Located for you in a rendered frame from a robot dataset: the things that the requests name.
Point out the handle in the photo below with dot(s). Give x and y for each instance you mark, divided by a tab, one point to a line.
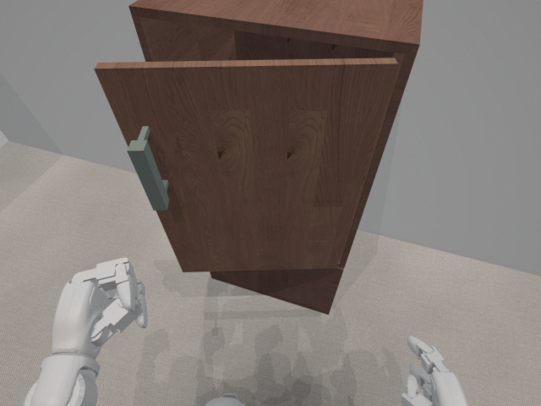
145	166

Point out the cupboard door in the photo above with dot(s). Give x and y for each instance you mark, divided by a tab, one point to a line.
265	159

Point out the left robot forearm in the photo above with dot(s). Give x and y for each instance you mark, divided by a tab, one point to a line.
66	379

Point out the right robot hand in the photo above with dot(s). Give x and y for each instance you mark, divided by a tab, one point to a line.
442	388

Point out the left robot hand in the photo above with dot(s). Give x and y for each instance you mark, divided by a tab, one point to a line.
76	326

